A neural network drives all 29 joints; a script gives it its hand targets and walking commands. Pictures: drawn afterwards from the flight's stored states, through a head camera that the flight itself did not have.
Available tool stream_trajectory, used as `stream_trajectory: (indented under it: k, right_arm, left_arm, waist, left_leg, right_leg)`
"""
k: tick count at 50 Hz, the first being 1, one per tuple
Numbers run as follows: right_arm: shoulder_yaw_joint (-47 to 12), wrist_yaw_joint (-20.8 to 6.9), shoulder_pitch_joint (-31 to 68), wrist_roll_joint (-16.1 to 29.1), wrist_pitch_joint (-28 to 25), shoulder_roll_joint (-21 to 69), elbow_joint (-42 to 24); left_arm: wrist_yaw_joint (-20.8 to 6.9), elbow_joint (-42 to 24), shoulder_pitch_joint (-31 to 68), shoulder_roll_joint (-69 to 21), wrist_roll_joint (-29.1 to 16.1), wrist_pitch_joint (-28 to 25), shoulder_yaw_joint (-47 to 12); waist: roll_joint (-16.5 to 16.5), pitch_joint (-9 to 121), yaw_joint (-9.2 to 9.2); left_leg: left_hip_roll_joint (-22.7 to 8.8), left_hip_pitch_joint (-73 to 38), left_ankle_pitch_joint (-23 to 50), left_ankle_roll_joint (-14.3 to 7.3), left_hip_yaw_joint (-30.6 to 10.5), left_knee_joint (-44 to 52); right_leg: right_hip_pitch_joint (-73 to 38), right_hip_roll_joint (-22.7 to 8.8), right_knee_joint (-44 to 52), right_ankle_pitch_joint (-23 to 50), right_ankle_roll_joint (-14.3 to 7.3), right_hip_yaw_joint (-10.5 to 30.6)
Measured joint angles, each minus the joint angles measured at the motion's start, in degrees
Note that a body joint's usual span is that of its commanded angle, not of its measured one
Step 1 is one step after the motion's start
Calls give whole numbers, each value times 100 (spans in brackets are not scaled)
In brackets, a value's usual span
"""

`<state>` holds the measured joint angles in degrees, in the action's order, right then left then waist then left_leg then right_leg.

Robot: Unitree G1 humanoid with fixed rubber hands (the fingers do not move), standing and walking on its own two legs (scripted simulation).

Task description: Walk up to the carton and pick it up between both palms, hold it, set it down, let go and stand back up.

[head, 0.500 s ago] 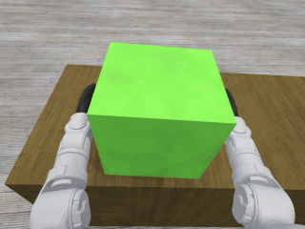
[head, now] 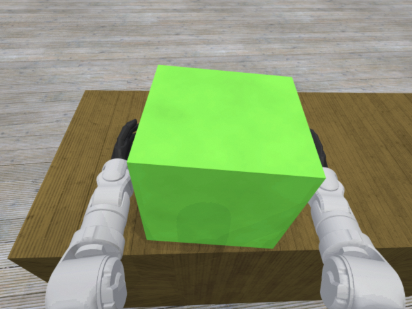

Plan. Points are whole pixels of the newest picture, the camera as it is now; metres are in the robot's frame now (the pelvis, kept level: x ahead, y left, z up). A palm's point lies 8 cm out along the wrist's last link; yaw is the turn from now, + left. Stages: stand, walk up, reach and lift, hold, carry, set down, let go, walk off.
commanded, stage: set down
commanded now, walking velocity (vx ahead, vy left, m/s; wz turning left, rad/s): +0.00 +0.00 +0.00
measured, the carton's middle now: (217, 160) +0.44 -0.03 +0.03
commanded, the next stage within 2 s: none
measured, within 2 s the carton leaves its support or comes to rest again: rests again in 0.42 s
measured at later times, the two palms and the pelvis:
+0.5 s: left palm (124, 165) +0.41 +0.17 +0.05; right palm (306, 169) +0.39 -0.22 +0.05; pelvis +0.01 -0.01 +0.00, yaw +1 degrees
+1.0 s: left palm (123, 169) +0.41 +0.17 +0.04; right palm (304, 170) +0.39 -0.22 +0.05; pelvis +0.00 -0.01 +0.00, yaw +0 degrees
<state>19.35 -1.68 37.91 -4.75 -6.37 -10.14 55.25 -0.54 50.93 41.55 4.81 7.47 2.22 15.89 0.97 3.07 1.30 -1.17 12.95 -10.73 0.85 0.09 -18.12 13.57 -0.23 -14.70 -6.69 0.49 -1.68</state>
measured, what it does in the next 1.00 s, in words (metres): stands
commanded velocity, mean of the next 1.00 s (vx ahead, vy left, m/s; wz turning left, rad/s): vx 0.00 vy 0.00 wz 0.00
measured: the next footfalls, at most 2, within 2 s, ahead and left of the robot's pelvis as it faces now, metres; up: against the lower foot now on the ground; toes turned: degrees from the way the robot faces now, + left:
none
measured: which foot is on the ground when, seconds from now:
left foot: down 0.00-1.00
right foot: down 0.00-1.00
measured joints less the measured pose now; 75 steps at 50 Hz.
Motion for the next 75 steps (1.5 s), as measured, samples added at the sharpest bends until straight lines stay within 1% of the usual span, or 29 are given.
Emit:
stream_trajectory:
  k: [7, 11, 16, 24, 31, 37, 45, 54, 66, 75]
  right_arm:
    - [322, -111, 126, -302, -149, 81, 172]
    - [461, -119, 168, -428, -259, 145, 223]
    - [484, -64, 162, -487, -344, 184, 259]
    - [399, 41, 3, -434, -597, 242, 273]
    - [301, 63, 3, -279, -849, 194, 468]
    - [291, 53, 81, -225, -983, 170, 646]
    - [479, 10, 190, -373, -1107, 183, 763]
    - [693, -7, 222, -573, -1184, 288, 691]
    - [916, -27, 228, -822, -1251, 367, 619]
    - [987, -61, 305, -870, -1300, 351, 690]
  left_arm:
    - [46, 192, 10, 37, -2, -220, 0]
    - [43, 377, 57, 94, 4, -421, 0]
    - [3, 655, 147, 145, 23, -628, 50]
    - [-31, 921, 97, 197, -47, -1000, 9]
    - [9, 1082, 65, 201, -63, -1274, -24]
    - [45, 1159, 68, 228, -64, -1378, -56]
    - [58, 1229, 144, 238, 2, -1451, -2]
    - [-18, 1384, 222, 264, 154, -1589, 204]
    - [-115, 1449, 263, 245, 302, -1697, 430]
    - [-84, 1493, 300, 254, 327, -1770, 452]
  waist:
    - [72, 62, -104]
    - [36, 113, -109]
    - [-31, 97, -86]
    - [-75, 114, -3]
    - [-81, 139, 3]
    - [-44, 92, -17]
    - [-13, 50, -56]
    - [-66, 17, -54]
    - [-53, -50, -54]
    - [-63, -70, -60]
  left_leg:
    - [-34, 210, 61, 39, -11, 7]
    - [-46, 308, 73, 60, -59, 0]
    - [-39, 324, 78, 62, -107, 23]
    - [-28, 415, 44, 56, -109, 9]
    - [-32, 462, -30, 41, -65, -77]
    - [-35, 459, -43, 34, -38, -107]
    - [-48, 524, -7, 43, -30, -107]
    - [-43, 531, 45, 44, -35, -47]
    - [-23, 485, 57, 34, -28, -18]
    - [-15, 530, 46, 21, 1, -59]
  right_leg:
    - [219, 33, -15, 46, -46, -11]
    - [303, 44, -31, 37, -65, -60]
    - [322, 37, -52, 3, -66, -109]
    - [416, 23, -77, -39, -53, -113]
    - [440, 28, -78, -50, -35, -70]
    - [430, 31, -73, -38, -32, -44]
    - [496, 45, -67, 3, -51, -38]
    - [543, 39, -98, 3, -63, -45]
    - [549, 17, -179, -44, -62, -42]
    - [610, 8, -235, -53, -55, -14]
